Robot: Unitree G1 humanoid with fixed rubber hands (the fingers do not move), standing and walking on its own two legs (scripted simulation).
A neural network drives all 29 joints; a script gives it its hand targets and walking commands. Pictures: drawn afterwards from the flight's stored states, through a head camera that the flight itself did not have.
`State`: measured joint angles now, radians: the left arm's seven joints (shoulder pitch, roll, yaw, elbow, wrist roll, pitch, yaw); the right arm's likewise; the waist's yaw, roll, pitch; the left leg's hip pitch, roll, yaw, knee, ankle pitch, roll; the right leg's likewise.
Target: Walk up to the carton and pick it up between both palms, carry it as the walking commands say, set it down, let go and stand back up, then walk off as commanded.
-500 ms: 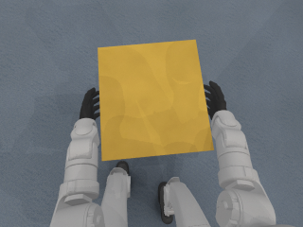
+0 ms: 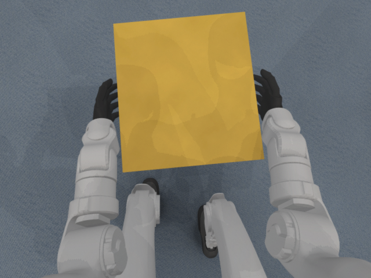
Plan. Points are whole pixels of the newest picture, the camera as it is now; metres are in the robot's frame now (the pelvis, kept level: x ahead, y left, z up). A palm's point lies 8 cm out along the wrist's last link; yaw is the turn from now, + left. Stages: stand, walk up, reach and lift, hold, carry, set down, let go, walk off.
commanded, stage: set down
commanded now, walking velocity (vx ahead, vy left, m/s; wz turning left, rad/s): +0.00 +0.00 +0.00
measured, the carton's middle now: (186, 106) +0.46 +0.02 -0.16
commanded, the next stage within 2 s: none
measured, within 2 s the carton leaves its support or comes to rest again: neither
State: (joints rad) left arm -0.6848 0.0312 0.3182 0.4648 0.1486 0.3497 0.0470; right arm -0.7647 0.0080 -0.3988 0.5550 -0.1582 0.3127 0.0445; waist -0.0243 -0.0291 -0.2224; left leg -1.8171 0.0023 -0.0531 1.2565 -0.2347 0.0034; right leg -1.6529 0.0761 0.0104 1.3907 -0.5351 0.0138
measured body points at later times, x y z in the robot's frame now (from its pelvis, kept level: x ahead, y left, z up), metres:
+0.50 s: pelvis -0.02 +0.00 -0.07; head +0.28 +0.05 +0.26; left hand +0.45 +0.20 -0.21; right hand +0.48 -0.14 -0.18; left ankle +0.14 +0.12 -0.56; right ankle +0.03 -0.12 -0.56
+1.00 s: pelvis -0.04 +0.00 -0.12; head +0.33 +0.03 +0.12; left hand +0.47 +0.20 -0.31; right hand +0.50 -0.15 -0.29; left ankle +0.14 +0.12 -0.56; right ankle +0.03 -0.12 -0.56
